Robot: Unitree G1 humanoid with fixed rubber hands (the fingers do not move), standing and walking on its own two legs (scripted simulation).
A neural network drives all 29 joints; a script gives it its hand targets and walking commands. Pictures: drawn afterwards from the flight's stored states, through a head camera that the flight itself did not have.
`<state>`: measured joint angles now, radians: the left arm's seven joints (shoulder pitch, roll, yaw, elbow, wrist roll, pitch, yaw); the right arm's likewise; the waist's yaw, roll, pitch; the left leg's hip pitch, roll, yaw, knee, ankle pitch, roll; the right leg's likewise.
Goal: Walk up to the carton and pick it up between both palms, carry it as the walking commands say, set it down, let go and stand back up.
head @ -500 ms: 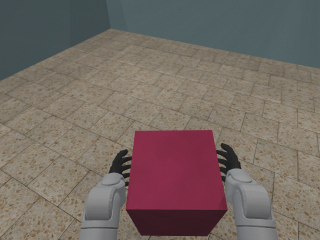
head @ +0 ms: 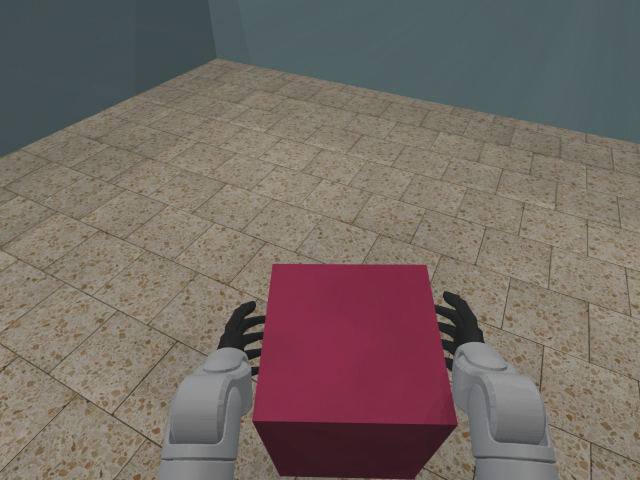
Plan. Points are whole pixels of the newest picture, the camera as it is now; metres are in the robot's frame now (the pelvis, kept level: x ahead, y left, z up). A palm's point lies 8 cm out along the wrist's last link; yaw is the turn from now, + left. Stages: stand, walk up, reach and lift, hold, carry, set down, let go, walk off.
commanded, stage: carry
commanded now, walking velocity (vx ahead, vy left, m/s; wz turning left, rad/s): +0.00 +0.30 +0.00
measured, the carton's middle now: (347, 378) +0.27 +0.00 +0.00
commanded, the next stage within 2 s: none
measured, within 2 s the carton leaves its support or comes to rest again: neither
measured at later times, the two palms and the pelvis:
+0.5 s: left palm (144, 373) +0.24 +0.23 +0.07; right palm (389, 373) +0.25 -0.05 +0.06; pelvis -0.01 +0.10 -0.01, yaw -1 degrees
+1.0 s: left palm out of the picture +0.19 +0.40 +0.06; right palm (229, 384) +0.22 +0.13 +0.08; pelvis -0.04 +0.25 -0.01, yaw +1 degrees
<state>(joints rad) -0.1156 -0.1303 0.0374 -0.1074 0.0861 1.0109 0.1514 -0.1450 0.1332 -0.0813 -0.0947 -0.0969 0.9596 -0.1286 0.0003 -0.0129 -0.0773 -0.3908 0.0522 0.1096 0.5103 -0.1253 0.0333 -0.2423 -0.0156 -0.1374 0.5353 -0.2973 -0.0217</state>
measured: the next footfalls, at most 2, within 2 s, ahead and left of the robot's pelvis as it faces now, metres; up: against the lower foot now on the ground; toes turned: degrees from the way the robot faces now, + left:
right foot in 0.50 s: +0.03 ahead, -0.01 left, +0.00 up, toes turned -11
left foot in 0.84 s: +0.04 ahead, +0.38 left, +0.00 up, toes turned +7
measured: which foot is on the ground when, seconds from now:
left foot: down 0.00-0.52, up 0.54-0.82, down 0.84-1.00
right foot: down 0.00-0.30, up 0.32-0.48, down 0.50-0.84, up 0.86-1.00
